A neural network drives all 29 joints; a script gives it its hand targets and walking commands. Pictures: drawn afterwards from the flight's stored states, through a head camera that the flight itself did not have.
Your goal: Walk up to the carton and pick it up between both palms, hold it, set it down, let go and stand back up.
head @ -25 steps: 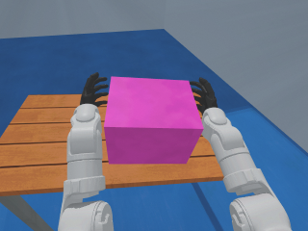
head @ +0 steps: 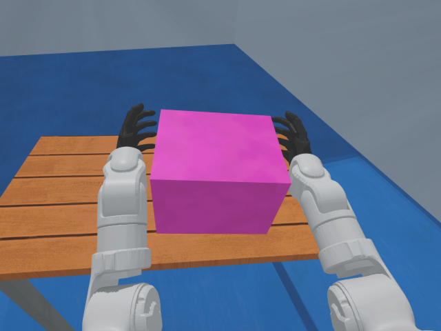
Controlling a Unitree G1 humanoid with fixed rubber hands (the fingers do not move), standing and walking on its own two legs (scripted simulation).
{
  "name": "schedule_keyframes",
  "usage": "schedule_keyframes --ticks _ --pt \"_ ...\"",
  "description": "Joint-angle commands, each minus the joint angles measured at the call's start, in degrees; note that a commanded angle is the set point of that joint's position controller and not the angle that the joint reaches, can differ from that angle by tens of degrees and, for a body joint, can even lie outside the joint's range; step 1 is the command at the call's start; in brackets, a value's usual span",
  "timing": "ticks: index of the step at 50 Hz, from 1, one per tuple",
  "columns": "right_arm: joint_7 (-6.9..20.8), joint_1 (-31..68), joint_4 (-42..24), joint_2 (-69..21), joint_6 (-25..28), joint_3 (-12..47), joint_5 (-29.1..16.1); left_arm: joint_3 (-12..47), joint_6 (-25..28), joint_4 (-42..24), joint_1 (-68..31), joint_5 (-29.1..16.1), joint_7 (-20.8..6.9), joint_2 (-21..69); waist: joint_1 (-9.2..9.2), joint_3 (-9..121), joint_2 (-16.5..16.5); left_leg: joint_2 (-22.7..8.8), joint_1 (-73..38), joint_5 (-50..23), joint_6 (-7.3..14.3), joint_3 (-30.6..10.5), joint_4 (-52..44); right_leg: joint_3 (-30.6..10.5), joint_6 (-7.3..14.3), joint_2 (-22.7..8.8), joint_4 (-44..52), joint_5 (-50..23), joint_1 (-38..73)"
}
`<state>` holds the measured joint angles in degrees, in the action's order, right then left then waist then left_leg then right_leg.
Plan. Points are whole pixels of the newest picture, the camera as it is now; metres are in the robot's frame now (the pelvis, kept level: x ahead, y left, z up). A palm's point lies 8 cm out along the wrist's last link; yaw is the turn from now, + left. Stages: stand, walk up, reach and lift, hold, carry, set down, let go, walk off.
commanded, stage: hold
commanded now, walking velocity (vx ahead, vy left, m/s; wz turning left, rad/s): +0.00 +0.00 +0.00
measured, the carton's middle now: (215, 173) +0.35 +0.01 +0.14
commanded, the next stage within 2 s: none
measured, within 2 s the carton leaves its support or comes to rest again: neither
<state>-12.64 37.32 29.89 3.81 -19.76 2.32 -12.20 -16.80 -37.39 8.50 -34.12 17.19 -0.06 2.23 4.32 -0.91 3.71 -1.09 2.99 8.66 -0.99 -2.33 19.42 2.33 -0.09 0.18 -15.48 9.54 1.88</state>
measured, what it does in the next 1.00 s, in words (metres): stands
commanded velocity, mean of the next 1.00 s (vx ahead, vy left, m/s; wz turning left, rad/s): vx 0.00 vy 0.00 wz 0.00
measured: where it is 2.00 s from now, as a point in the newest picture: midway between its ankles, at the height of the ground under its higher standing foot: outside the picture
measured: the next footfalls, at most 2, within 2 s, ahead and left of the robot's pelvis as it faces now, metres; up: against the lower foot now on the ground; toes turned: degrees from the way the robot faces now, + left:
none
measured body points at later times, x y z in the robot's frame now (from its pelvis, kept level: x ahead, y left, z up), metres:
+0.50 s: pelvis +0.00 +0.00 +0.00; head -0.04 +0.03 +0.45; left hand +0.38 +0.16 +0.19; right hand +0.38 -0.14 +0.18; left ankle +0.03 +0.13 -0.75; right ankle +0.00 -0.12 -0.75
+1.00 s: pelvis +0.00 +0.00 +0.00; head -0.04 +0.03 +0.45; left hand +0.38 +0.16 +0.18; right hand +0.38 -0.14 +0.18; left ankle +0.03 +0.13 -0.75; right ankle +0.00 -0.12 -0.75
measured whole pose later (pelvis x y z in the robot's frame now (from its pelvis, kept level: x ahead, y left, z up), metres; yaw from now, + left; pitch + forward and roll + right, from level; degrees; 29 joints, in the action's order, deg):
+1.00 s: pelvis +0.00 +0.00 +0.00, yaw +0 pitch -8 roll -1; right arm -12.9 36.6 28.6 3.8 -19.8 2.9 -12.3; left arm -16.8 -37.6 7.0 -33.1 16.8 -0.1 2.4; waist 4.2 -1.7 3.7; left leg -1.1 2.6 8.7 -1.0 -2.4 19.3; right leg 2.4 0.0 0.2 -15.3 9.6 2.3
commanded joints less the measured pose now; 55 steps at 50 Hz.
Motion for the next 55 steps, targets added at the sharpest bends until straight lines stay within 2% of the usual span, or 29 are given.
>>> schedule_keyframes --ticks 1,2,3,4,6,7,10,11,12,13,14,15,16,19,23,25,27,31,33,38,40,43,44,45,46,50,52,54,55 --pt "5.6 45.3 -21.1 -34.0 5.2 18.5 -4.2 29.6 2.3 -3.4 -33.0 -8.9 -9.5 32.4 0.44 22.0 -4.7 3.7 -10.5 -14.4 -1.0 3.0 -0.3 2.3 -2.0 3.2 2.1 -9.7 -1.0" --pt "5.6 45.1 -20.9 -34.1 5.2 19.1 -4.4 29.8 2.4 -3.8 -33.0 -8.9 -9.5 32.9 -0.07 22.1 -5.2 3.8 -9.8 -14.6 -0.8 3.1 -0.3 2.0 -2.2 3.1 2.0 -10.5 -0.4" --pt "5.6 44.2 -20.9 -34.3 5.1 18.8 -4.2 29.9 2.5 -4.5 -33.0 -9.1 -9.4 32.7 0.52 22.5 -5.0 3.7 -10.0 -14.7 -1.0 3.2 -0.5 2.0 -2.0 3.2 1.9 -10.7 -0.2" --pt "5.6 43.5 -21.1 -33.8 5.1 19.0 -4.5 30.1 2.5 -4.9 -32.5 -8.8 -9.4 32.6 0.21 22.2 -5.9 3.7 -9.9 -15.7 -1.2 3.0 -0.3 1.9 -1.9 3.2 1.8 -11.2 0.0" --pt "5.5 44.6 -22.6 -34.3 5.3 20.0 -5.1 30.2 2.5 -5.1 -32.3 -9.3 -9.2 32.5 0.22 23.2 -5.2 3.7 -10.4 -16.7 -1.1 2.9 0.2 2.0 -2.0 3.3 1.6 -12.2 -0.4" --pt "5.5 45.0 -22.2 -33.9 5.1 19.5 -5.0 29.8 2.3 -4.2 -32.3 -9.1 -9.3 32.8 -0.24 22.3 -5.2 3.7 -10.4 -15.7 -0.9 3.1 -0.1 2.1 -2.1 3.3 2.0 -10.7 -0.7" --pt "5.9 44.9 -21.8 -34.2 5.2 19.2 -4.8 30.8 2.5 -5.9 -33.7 -9.3 -8.9 32.7 0.20 23.0 -5.9 3.5 -10.8 -14.6 -1.0 2.9 -0.2 2.2 -1.8 3.2 2.1 -8.7 -2.1" --pt "5.8 44.7 -20.8 -33.7 5.1 18.7 -4.2 30.3 2.2 -4.4 -33.2 -9.0 -9.0 32.7 0.43 21.8 -6.1 3.5 -11.1 -13.9 -1.1 3.1 -0.1 2.4 -1.7 3.2 2.3 -7.6 -2.8" --pt "5.7 44.0 -20.0 -34.0 5.0 18.7 -4.2 29.4 2.1 -3.5 -32.4 -8.6 -9.1 32.0 -0.16 21.6 -4.7 3.6 -10.1 -12.6 -0.6 3.3 -0.5 2.1 -2.0 3.0 2.5 -7.1 -2.0" --pt "5.7 44.4 -20.3 -34.4 5.0 18.5 -3.9 29.3 2.2 -4.0 -33.0 -8.8 -9.3 31.9 0.42 21.9 -3.9 3.6 -9.0 -11.8 -0.4 3.5 -0.9 2.2 -2.1 3.1 2.3 -7.6 -1.2" --pt "5.7 44.5 -20.2 -34.5 4.9 18.3 -3.9 28.8 2.1 -3.0 -32.8 -8.5 -9.5 31.9 -0.35 20.9 -4.1 3.6 -8.6 -12.1 -0.1 3.7 -0.9 2.0 -2.1 3.0 2.1 -8.2 -0.9" --pt "5.7 44.7 -20.9 -34.7 5.2 18.3 -4.1 29.3 2.5 -3.8 -32.8 -9.3 -9.5 32.5 0.16 22.5 -4.3 3.9 -9.1 -12.4 -0.4 3.3 -0.8 1.8 -2.1 2.9 2.0 -8.5 -0.3" --pt "5.6 45.9 -22.1 -34.4 5.4 18.8 -4.1 29.7 2.6 -3.2 -33.1 -9.5 -9.5 32.8 -0.23 23.5 -4.6 3.8 -9.5 -13.2 -0.3 3.1 -0.5 1.8 -2.2 2.9 1.8 -9.3 -0.7" --pt "5.7 43.8 -20.5 -34.0 5.2 18.8 -4.2 30.9 2.8 -5.2 -33.6 -9.8 -9.2 33.1 0.72 23.7 -5.7 3.4 -12.1 -16.5 -1.6 2.8 0.2 2.2 -1.5 3.5 2.1 -9.9 -2.0" --pt "5.5 43.1 -19.0 -33.6 4.8 17.7 -3.6 29.6 2.3 -3.7 -33.2 -8.7 -9.6 32.5 0.99 20.2 -5.7 3.5 -10.2 -13.9 -1.2 3.0 -0.7 2.4 -1.9 3.2 2.5 -8.0 -1.7" --pt "5.7 43.2 -19.3 -33.9 5.0 17.8 -3.9 29.9 2.5 -5.1 -33.7 -9.1 -9.6 32.9 1.06 21.4 -6.0 3.4 -10.3 -13.4 -1.2 3.1 -0.7 2.2 -1.8 3.1 2.2 -7.7 -1.5" --pt "5.8 44.0 -22.1 -34.5 5.6 18.8 -4.5 31.9 3.1 -7.6 -34.3 -10.1 -9.2 33.9 1.03 25.0 -7.1 3.6 -11.6 -16.9 -1.6 2.7 0.7 2.2 -1.6 3.3 1.6 -10.1 -0.8" --pt "5.7 44.6 -21.3 -33.7 5.4 19.1 -3.6 30.0 2.7 -3.2 -31.7 -8.8 -8.9 32.4 -0.19 21.8 -4.8 3.7 -10.1 -15.2 -1.0 2.9 -0.4 2.2 -2.0 3.2 2.2 -10.0 -1.3" --pt "5.7 42.4 -19.5 -33.3 5.1 19.0 -3.8 29.4 2.3 -3.2 -30.6 -8.1 -9.3 32.1 0.48 20.0 -4.8 3.5 -10.6 -15.0 -1.0 3.0 -0.3 2.2 -2.0 3.2 2.0 -9.8 -1.1" --pt "5.4 43.6 -23.1 -34.5 5.2 20.4 -5.5 30.7 2.5 -6.6 -32.0 -9.5 -9.3 33.2 -0.08 23.6 -4.8 3.9 -10.8 -18.1 -1.4 2.9 0.2 2.0 -2.4 3.3 1.7 -13.8 0.5" --pt "5.1 43.2 -23.8 -34.4 5.3 21.0 -5.4 31.0 2.6 -7.4 -31.6 -9.3 -9.3 32.5 0.36 23.7 -5.0 4.0 -11.5 -19.4 -1.2 2.8 0.9 2.0 -2.6 3.2 1.1 -15.9 1.0" --pt "5.1 42.3 -22.6 -34.0 4.9 20.1 -4.9 30.4 2.2 -7.3 -31.7 -9.1 -9.5 31.7 0.56 21.9 -5.1 3.8 -10.6 -16.4 -1.1 3.0 0.1 2.3 -2.4 3.3 1.7 -12.8 0.6" --pt "5.1 42.9 -22.0 -33.5 4.8 19.5 -4.5 29.9 2.0 -5.1 -31.3 -8.8 -9.6 31.5 0.35 20.3 -4.4 3.8 -9.8 -14.4 -0.8 3.2 -0.4 2.2 -2.4 3.1 1.9 -11.1 -0.1" --pt "5.2 43.4 -22.3 -34.3 5.1 19.4 -4.5 29.8 2.1 -6.1 -31.6 -8.9 -9.6 32.0 -0.40 20.5 -4.7 3.9 -9.5 -15.0 -0.7 3.3 -0.5 2.0 -2.4 3.0 2.0 -11.5 0.0" --pt "5.2 42.7 -21.6 -33.9 4.9 19.2 -4.2 29.5 2.0 -5.5 -31.6 -8.5 -9.7 31.4 0.16 20.6 -4.8 3.8 -9.7 -14.5 -0.6 3.3 -0.6 2.0 -2.5 2.8 1.9 -11.4 0.1" --pt "5.3 43.1 -21.3 -33.8 5.0 19.1 -3.9 30.6 2.3 -5.9 -32.7 -9.7 -9.6 32.0 0.39 22.4 -5.4 3.7 -10.3 -14.4 -0.9 3.1 -0.4 2.2 -2.2 3.0 2.1 -9.8 -0.7" --pt "5.3 44.8 -23.8 -34.3 5.6 19.7 -4.3 31.3 2.5 -5.9 -32.4 -10.0 -9.4 33.1 0.47 24.0 -5.2 3.9 -10.4 -15.7 -1.0 3.1 0.2 2.0 -2.1 3.2 1.7 -11.6 -0.2" --pt "5.2 43.9 -22.9 -34.4 5.4 19.6 -4.2 31.5 2.9 -6.1 -32.9 -10.2 -9.3 32.3 0.78 24.2 -5.4 3.8 -10.9 -15.8 -1.0 3.0 0.1 2.1 -2.1 3.1 1.7 -12.4 -0.1" --pt "5.2 43.5 -22.4 -34.0 5.1 19.5 -3.9 30.6 2.7 -5.6 -32.5 -9.6 -9.2 32.5 0.21 22.9 -5.3 3.8 -10.4 -15.1 -1.1 3.0 0.1 2.1 -2.0 3.2 1.8 -11.2 0.0"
